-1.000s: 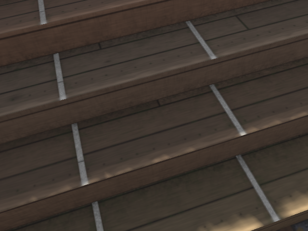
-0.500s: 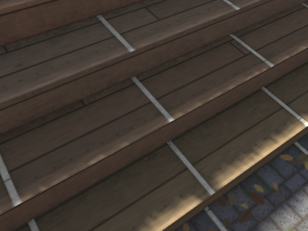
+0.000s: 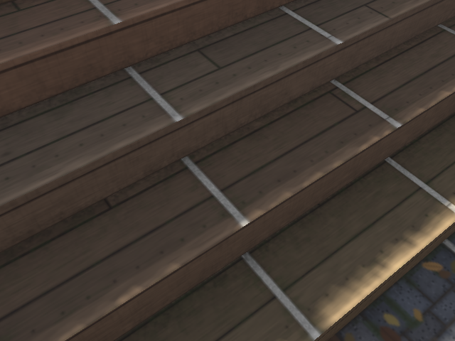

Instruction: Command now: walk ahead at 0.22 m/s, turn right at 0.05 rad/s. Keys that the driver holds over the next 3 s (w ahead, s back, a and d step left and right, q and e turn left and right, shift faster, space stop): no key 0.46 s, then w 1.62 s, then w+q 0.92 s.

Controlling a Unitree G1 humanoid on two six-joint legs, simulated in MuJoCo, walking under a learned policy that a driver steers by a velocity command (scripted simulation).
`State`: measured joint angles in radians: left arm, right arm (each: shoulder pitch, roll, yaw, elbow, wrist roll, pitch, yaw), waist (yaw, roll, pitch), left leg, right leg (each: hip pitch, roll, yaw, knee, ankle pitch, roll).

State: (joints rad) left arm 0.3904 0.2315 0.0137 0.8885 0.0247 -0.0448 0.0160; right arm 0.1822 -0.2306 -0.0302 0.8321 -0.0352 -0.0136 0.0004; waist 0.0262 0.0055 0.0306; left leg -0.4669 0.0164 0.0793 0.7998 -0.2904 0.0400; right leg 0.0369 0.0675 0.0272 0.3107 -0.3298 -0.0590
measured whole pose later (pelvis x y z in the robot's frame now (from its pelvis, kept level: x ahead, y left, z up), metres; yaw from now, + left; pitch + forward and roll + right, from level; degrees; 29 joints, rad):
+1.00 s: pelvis +0.20 -0.03 +0.00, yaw +0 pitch +2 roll +1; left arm 0.58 0.18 -0.01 1.16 0.04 -0.07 0.01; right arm 0.07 -0.13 0.01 0.82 0.00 -0.01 -0.03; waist 0.04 -0.03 -0.01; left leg -1.11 -0.06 0.03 2.15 -0.68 0.16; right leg 0.02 0.04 -0.03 0.34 -0.39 -0.05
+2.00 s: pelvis +0.82 -0.03 +0.27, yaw +3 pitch +2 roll -2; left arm 0.34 0.21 0.04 1.02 0.04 -0.10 -0.01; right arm 0.11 -0.14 -0.02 0.66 -0.02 -0.07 -0.02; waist -0.03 0.00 -0.04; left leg -0.94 0.00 -0.08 1.91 -0.16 0.12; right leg -0.43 0.07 -0.21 0.66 -0.29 -0.14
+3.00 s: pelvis +1.44 +0.02 +0.53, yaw +26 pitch +6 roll -2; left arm 0.08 0.18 -0.02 0.95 0.03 -0.06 -0.02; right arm 0.30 -0.25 -0.06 1.04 -0.05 -0.09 0.11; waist 0.01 0.06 -0.14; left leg -0.78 -0.04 -0.18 1.83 0.03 0.16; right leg -0.73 -0.06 -0.20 0.99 -0.37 -0.06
